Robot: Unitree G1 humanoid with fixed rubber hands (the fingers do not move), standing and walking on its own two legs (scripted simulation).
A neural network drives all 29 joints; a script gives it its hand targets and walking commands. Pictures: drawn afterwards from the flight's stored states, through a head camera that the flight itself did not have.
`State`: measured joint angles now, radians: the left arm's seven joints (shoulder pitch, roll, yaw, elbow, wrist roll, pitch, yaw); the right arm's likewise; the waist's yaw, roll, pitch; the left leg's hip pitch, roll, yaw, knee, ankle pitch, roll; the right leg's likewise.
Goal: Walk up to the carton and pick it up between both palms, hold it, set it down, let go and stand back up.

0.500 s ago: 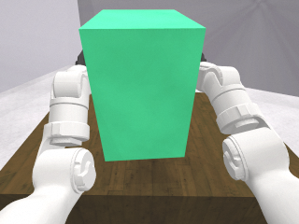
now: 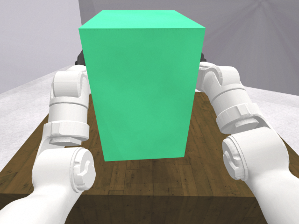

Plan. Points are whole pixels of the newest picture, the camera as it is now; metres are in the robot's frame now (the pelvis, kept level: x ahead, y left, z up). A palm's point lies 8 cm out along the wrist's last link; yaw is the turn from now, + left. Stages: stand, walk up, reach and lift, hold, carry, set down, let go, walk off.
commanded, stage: hold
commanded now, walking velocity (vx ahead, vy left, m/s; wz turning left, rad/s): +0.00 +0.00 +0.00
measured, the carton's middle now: (141, 80) +0.38 +0.01 +0.29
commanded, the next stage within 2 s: none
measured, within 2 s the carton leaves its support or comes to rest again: neither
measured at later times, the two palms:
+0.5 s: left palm (83, 76) +0.38 +0.15 +0.30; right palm (197, 72) +0.38 -0.13 +0.32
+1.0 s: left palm (83, 76) +0.38 +0.15 +0.30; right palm (198, 73) +0.38 -0.13 +0.32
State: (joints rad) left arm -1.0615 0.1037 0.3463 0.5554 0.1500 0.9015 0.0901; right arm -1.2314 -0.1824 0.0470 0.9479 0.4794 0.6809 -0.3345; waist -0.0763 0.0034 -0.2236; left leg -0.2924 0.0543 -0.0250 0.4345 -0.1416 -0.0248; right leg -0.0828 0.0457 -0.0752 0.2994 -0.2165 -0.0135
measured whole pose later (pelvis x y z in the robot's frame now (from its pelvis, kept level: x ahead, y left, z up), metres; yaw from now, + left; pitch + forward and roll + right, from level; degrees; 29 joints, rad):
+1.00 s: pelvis +0.00 +0.00 +0.00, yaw +0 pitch +0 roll -2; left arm -1.05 0.10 0.35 0.54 0.15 0.91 0.09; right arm -1.23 -0.18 0.05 0.93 0.48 0.69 -0.34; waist -0.08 0.00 -0.22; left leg -0.29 0.05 -0.03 0.44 -0.15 -0.03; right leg -0.07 0.05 -0.08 0.29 -0.22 -0.02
